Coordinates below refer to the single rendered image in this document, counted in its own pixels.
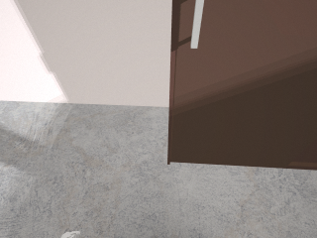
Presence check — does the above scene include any wardrobe door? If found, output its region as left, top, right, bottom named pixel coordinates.
left=293, top=139, right=317, bottom=164
left=170, top=0, right=317, bottom=168

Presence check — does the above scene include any handle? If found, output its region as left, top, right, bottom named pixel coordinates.
left=190, top=0, right=204, bottom=49

